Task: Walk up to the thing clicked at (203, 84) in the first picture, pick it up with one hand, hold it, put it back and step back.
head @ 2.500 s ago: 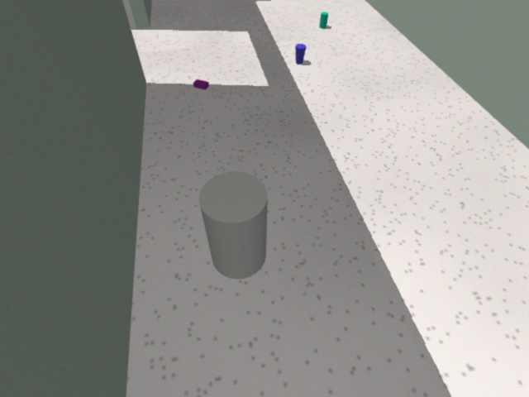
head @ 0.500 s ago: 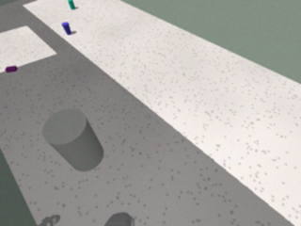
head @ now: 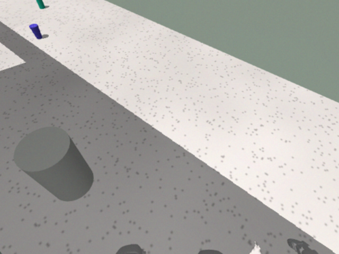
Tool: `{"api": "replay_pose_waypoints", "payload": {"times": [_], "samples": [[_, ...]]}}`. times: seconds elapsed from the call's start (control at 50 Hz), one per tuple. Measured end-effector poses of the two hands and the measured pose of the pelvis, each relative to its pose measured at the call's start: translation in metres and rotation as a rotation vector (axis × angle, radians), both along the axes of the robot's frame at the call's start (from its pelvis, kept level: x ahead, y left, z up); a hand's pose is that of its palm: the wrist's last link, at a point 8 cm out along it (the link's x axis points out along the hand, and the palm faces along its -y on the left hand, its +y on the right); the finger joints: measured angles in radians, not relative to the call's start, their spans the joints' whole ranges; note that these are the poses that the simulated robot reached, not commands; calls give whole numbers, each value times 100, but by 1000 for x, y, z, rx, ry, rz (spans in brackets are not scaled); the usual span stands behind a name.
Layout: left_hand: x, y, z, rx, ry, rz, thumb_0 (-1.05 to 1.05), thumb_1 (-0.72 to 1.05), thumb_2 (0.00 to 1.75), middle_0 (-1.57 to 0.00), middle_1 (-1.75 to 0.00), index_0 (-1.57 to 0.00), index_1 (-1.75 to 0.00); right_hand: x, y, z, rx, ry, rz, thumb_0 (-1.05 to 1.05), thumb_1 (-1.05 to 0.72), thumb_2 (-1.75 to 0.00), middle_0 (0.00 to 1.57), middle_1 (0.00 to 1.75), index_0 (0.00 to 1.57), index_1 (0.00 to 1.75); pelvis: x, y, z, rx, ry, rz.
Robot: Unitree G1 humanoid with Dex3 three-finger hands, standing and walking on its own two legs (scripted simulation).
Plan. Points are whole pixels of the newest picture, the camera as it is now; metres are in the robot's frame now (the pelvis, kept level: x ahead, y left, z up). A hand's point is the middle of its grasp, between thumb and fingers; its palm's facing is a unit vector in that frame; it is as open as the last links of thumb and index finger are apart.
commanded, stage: walk up
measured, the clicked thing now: out of the picture +1.43 +1.72 -0.74
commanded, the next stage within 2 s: stand in 0.70 s
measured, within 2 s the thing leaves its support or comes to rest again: neither
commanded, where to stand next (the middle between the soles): +0.07 +0.03 m, yaw -1 degrees
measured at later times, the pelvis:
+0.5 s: pelvis +0.00 +0.01 +0.02, yaw -3 degrees
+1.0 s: pelvis +0.00 +0.01 +0.03, yaw -3 degrees
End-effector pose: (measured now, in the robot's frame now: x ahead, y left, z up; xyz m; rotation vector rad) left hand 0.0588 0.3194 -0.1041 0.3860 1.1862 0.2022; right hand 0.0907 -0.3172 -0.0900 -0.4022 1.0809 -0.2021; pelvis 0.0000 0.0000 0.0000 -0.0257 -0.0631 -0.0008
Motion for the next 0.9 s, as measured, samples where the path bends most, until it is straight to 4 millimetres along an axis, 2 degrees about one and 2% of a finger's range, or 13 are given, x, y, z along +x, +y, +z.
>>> {"api": "replay_pose_waypoints", "payload": {"times": [0.12, 0.24, 0.36, 0.54, 0.66, 0.9], "samples": [[-5, -11, 14, 35, -9, -12, 0, 91, 90, -21, -30, -20, -30, -7, 1, -19, 70, 30, -55, 1, -91, -89, 21, 30, 20, 30, 0, -6, 2, 18, 0, -25], [13, -7, 15, 27, -39, -34, 0, 90, 90, -21, -30, -20, -30, -24, 14, -27, 92, 67, -69, 1, -91, -89, 21, 30, 20, 30, -2, 2, 3, 30, 17, -27], [36, -12, 13, -16, -82, -42, 0, 91, 90, -21, -30, -20, -30, -45, 24, -19, 100, 110, -95, 1, -91, -89, 21, 30, 20, 30, -2, 5, 10, 28, 8, -43], [53, -21, 12, -61, -86, -76, 0, 91, 90, -21, -30, -20, -30, -49, 21, -6, 77, 91, -136, 1, -91, -89, 21, 30, 20, 30, -3, 11, 17, 27, 3, -60], [52, -19, 14, -61, -54, -68, 0, 91, 90, -21, -30, -20, -30, -45, 21, -3, 76, 94, -139, 1, -91, -89, 21, 30, 20, 30, -2, 12, 21, 28, 7, -66], [35, -15, 17, -45, 17, -41, 0, 91, 90, -21, -30, -20, -30, -36, 23, -2, 88, 110, -131, 1, -91, -89, 21, 30, 20, 30, -2, 9, 28, 32, 13, -49]]}}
